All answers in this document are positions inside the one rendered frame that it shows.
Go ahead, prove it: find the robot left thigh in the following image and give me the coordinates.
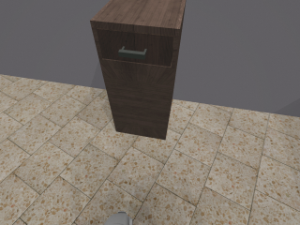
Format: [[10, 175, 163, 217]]
[[104, 213, 133, 225]]

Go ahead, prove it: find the drawer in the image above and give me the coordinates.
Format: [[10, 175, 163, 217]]
[[97, 28, 174, 67]]

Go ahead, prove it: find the handle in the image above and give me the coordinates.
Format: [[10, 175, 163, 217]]
[[118, 46, 147, 60]]

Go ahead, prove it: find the cabinet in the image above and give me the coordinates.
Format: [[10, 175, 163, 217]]
[[90, 0, 187, 140]]

